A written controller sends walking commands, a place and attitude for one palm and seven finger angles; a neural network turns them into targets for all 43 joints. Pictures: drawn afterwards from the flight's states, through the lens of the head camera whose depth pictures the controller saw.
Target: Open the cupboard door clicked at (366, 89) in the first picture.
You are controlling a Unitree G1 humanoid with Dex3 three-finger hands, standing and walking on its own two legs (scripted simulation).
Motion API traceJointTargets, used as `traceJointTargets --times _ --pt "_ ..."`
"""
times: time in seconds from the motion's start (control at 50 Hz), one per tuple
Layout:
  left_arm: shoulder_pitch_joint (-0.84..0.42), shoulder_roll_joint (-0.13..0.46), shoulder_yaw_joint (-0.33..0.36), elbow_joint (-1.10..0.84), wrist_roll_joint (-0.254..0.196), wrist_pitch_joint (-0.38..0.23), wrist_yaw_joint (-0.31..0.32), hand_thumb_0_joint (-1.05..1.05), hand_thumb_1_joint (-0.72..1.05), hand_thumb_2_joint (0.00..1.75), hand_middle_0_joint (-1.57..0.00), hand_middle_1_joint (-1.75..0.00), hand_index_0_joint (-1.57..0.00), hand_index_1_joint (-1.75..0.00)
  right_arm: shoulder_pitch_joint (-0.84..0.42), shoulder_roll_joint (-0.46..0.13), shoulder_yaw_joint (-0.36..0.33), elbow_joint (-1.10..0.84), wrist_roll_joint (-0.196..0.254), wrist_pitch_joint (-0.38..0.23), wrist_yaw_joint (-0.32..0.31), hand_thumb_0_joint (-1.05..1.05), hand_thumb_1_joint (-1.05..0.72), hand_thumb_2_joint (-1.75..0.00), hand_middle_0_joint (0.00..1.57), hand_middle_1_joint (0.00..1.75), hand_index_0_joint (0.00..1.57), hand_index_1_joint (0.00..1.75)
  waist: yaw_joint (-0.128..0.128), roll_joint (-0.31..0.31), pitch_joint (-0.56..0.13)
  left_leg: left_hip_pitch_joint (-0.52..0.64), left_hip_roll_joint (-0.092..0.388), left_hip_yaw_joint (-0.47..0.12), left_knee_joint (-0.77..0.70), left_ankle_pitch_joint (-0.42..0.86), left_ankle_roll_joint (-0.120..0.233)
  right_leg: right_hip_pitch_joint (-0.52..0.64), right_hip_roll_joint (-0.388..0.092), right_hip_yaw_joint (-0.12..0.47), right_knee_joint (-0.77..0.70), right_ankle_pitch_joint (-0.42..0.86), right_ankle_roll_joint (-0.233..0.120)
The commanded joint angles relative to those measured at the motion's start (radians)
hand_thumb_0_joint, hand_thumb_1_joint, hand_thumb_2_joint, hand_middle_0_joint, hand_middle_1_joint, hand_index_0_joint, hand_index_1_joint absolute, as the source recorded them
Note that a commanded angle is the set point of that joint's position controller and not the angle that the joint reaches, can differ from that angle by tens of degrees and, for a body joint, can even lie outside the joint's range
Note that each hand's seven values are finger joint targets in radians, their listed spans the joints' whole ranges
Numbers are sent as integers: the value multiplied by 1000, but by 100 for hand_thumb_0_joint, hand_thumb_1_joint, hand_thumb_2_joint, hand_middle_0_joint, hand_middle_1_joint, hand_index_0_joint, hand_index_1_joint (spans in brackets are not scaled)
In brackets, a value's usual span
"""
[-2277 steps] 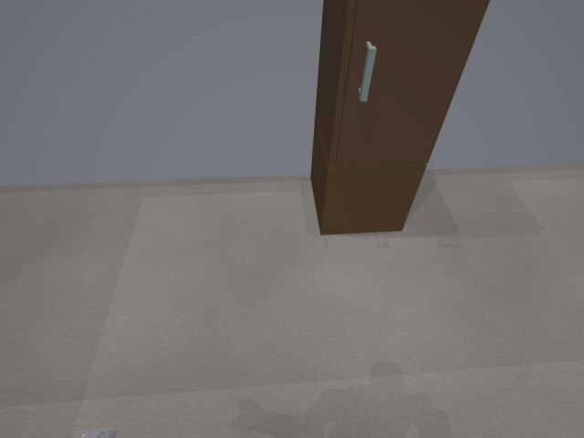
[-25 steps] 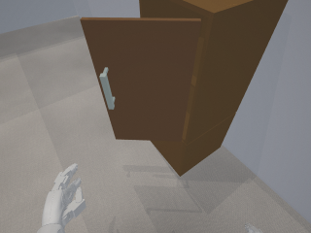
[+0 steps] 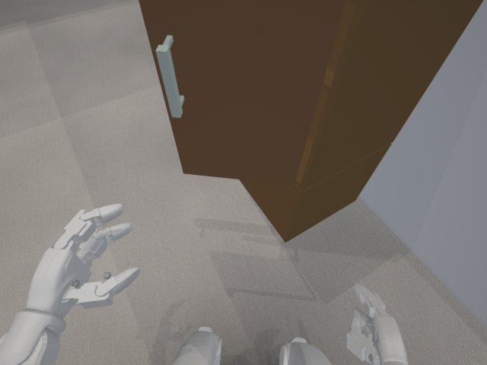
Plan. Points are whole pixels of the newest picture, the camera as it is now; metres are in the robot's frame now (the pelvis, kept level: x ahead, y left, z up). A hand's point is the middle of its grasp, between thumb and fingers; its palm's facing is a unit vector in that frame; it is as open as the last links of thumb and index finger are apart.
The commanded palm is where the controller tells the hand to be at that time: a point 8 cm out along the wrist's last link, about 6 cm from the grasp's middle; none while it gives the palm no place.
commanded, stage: raise the hand with hooked fingers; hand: left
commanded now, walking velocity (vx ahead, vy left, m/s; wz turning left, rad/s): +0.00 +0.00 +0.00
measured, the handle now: (173, 78) +0.61 +0.20 +0.10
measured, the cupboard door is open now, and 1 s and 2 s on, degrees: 52 52 52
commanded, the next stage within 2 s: move the hooked fingers beside the handle in 1.40 s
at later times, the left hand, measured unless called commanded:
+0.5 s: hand (73, 238) +0.26 +0.27 +0.08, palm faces +0.00 -1.00 -0.06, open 13.2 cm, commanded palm +0.24 +0.32 +0.09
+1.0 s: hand (50, 194) +0.31 +0.30 +0.12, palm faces +0.00 -1.00 -0.04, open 14.0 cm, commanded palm +0.28 +0.34 +0.11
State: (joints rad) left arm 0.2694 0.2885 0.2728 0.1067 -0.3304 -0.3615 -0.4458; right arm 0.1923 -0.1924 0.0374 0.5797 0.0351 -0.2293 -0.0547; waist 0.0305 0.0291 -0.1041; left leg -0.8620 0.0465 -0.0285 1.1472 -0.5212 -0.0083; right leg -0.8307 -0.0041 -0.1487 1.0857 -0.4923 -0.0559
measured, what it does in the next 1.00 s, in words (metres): stands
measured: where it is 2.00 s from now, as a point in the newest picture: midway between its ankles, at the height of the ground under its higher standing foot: outside the picture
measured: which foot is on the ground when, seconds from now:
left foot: down 0.00-1.00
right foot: down 0.00-1.00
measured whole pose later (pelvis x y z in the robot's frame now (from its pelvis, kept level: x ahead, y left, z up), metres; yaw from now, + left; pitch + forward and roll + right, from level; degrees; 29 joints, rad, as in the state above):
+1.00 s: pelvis +0.01 +0.03 +0.04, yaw -1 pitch +9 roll -2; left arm -0.06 0.44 0.44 0.44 -0.36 -0.26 -0.54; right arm 0.30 -0.28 0.05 0.57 0.05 -0.20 -0.08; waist 0.00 0.02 -0.08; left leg -0.62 0.02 0.03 0.88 -0.43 0.03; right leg -0.60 -0.01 -0.09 0.82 -0.38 -0.01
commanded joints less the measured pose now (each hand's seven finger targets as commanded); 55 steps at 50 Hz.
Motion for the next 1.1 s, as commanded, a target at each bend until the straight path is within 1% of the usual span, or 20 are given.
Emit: traceJointTargets --times 0.0,0.04,0.12,0.22,0.28,0.32,0.44,0.48,0.52,0.62,0.66,0.68,0.7,0.76,0.88,0.92,0.96,1.02,1.06,1.08 --pt "10 161 132 -182 -49 -16 35 0 6 54 -26 -84 -26 -84 -18 -169 -84 -180 5 -58 -13 0 -90 -90 20 30 20 30 -7 -28 -284 131 -48 -2 -213 295 36 287 4 145 -231 201 48" --pt "0 167 144 -150 -46 -26 59 0 1 52 -26 -87 -26 -87 -23 -171 -82 -178 0 -58 -10 0 -90 -90 20 30 20 30 0 -39 -224 126 -48 -8 -233 279 33 259 12 127 -231 169 39" --pt "-44 165 123 -124 -30 -71 71 0 -8 48 -27 -93 -27 -93 11 -187 -83 -172 2 -63 -10 0 -90 -90 20 30 20 30 -28 -47 -177 124 -51 2 -258 203 35 215 3 134 -268 64 46" --pt "-95 200 135 -138 -34 -95 47 0 -20 43 -28 -100 -28 -100 43 -206 -85 -169 6 -73 -16 0 -90 -90 20 30 20 30 -25 8 -217 201 -49 1 -289 247 35 243 9 114 -261 140 37" --pt "-121 220 151 -142 -41 -90 39 0 -27 40 -28 -105 -28 -105 54 -211 -84 -167 7 -72 -15 0 -90 -90 20 30 20 30 -20 42 -231 246 -47 -1 -304 300 32 259 16 99 -251 209 31" --pt "-141 217 144 -133 -38 -83 43 0 -31 38 -29 -108 -29 -108 51 -214 -80 -165 7 -71 -15 0 -90 -90 20 30 20 30 -26 58 -199 258 -45 -7 -321 296 28 245 18 88 -258 203 30" --pt "-218 250 154 -94 -37 -40 26 0 -45 32 -30 -117 -30 -117 61 -226 -72 -173 7 -57 -16 0 -90 -90 20 30 20 30 -32 81 -172 302 -41 -18 -345 328 20 253 29 76 -269 240 22" --pt "-236 256 159 -79 -33 -25 16 0 -50 30 -30 -120 -30 -120 61 -225 -70 -177 10 -52 -16 0 -90 -90 20 30 20 30 -30 87 -192 324 -40 -17 -355 346 17 262 27 75 -275 255 24" --pt "-269 267 168 -73 -35 -14 13 0 -50 30 -30 -120 -30 -120 60 -225 -70 -178 11 -49 -18 0 -90 -90 20 30 20 30 -33 60 -196 332 -38 -20 -362 334 17 265 27 72 -285 247 27" --pt "-358 298 190 -18 -42 9 -13 0 -50 30 -30 -120 -30 -120 55 -226 -59 -174 10 -41 -24 0 -90 -90 20 30 20 30 -33 67 -193 346 -41 -21 -377 337 15 283 28 75 -302 259 25" --pt "-396 319 201 14 -41 19 -30 0 -50 30 -30 -120 -30 -120 60 -230 -57 -171 9 -35 -27 0 -90 -90 20 30 20 30 -35 46 -202 358 -39 -22 -378 357 15 292 33 75 -304 277 22" --pt "-411 326 204 34 -41 25 -38 0 -50 30 -30 -120 -30 -120 58 -231 -54 -171 9 -32 -27 0 -90 -90 20 30 20 30 -32 66 -194 353 -41 -22 -384 344 14 292 30 77 -310 266 21" --pt "-430 327 202 41 -42 27 -42 0 -50 30 -30 -120 -30 -120 56 -230 -53 -170 11 -32 -29 0 -90 -90 20 30 20 30 -35 50 -188 353 -39 -24 -390 335 15 293 30 75 -314 258 22" --pt "-486 365 224 49 -45 32 -61 0 -50 30 -30 -120 -30 -120 63 -233 -52 -165 8 -30 -33 0 -90 -90 20 30 20 30 -32 77 -222 383 -41 -21 -393 364 15 314 31 82 -321 282 20" --pt "-538 408 261 119 -52 36 -81 0 -50 30 -30 -120 -30 -120 73 -237 -52 -153 9 -24 -37 0 -90 -90 20 30 20 30 -29 70 -223 393 -41 -16 -408 389 16 340 30 85 -340 307 20" --pt "-495 370 237 162 -56 46 -90 0 -50 30 -30 -120 -30 -120 75 -237 -54 -157 12 -23 -34 0 -90 -90 20 30 20 30 -26 52 -203 385 -42 -14 -414 387 18 336 29 83 -347 308 21" --pt "-482 370 237 185 -62 54 -106 0 -50 30 -30 -120 -30 -120 79 -242 -57 -163 11 -19 -30 0 -90 -90 20 30 20 30 -26 21 -207 367 -46 -3 -407 382 23 355 29 93 -352 323 23" --pt "-492 372 238 173 -62 51 -104 0 -50 30 -30 -120 -30 -120 79 -241 -61 -169 12 -15 -25 0 -90 -90 20 30 20 30 -29 22 -192 355 -48 3 -409 353 27 345 26 98 -361 301 25" --pt "-517 411 270 139 -61 32 -94 0 -50 30 -30 -120 -30 -120 82 -243 -62 -171 7 -12 -23 0 -90 -90 20 30 20 30 -20 40 -228 364 -48 2 -405 385 26 370 28 102 -350 325 20" --pt "-507 406 272 129 -61 22 -87 0 -50 30 -30 -120 -30 -120 84 -238 -64 -170 6 -12 -23 0 -90 -90 20 30 20 30 -19 57 -234 373 -49 6 -402 394 26 372 27 105 -349 334 22"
